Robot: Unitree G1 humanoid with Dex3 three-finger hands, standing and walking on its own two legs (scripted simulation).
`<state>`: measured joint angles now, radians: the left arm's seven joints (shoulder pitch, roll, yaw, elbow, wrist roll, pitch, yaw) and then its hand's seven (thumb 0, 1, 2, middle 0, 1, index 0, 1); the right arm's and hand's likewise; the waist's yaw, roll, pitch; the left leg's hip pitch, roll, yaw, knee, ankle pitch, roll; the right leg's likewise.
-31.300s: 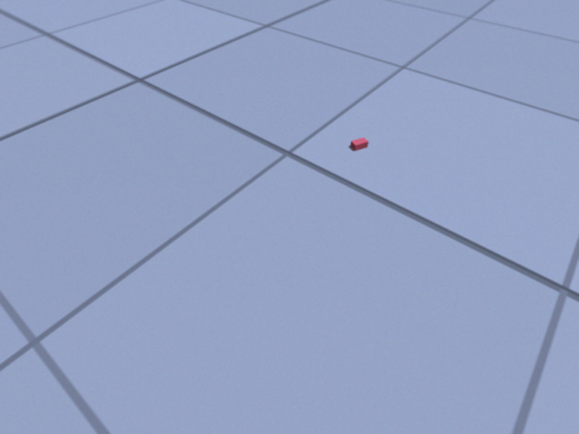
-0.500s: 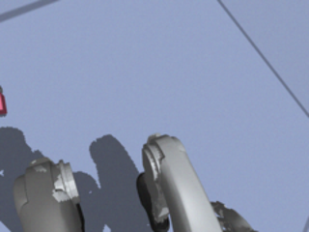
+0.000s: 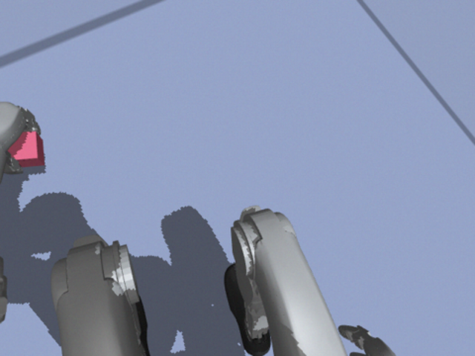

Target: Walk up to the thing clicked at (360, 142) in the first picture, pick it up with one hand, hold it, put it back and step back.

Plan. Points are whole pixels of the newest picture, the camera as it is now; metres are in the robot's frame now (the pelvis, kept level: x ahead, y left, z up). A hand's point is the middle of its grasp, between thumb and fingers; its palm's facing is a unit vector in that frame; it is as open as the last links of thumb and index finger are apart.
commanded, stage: lift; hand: left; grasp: from above
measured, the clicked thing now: (9, 150) +0.48 +0.32 -0.18
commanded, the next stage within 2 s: hold in 1.54 s
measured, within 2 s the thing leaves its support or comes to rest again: neither
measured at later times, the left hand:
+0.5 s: hand out of the picture +0.40 +0.32 -0.01, palm faces -0.47 -0.08 -0.88, open 7.6 cm
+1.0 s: hand out of the picture +0.32 +0.30 +0.20, palm faces -0.43 -0.11 -0.89, open 7.6 cm
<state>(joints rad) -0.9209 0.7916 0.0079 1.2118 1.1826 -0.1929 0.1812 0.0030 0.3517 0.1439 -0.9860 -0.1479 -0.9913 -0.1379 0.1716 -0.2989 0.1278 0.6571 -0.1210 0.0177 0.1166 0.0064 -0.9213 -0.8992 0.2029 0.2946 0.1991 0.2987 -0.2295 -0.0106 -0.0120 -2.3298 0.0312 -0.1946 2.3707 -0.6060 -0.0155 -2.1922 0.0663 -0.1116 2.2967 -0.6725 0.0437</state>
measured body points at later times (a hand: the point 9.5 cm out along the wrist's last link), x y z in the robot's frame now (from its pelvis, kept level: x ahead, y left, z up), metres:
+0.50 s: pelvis +0.00 +0.00 +0.09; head +0.18 +0.07 +0.50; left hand +0.42 +0.32 +0.04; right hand +0.12 -0.26 -0.03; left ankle +0.09 +0.14 -0.30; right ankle +0.11 -0.12 -0.30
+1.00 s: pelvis +0.02 +0.01 +0.27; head +0.11 +0.04 +0.71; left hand +0.34 +0.31 +0.26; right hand +0.17 -0.24 +0.16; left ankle +0.09 +0.14 -0.30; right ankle +0.11 -0.12 -0.30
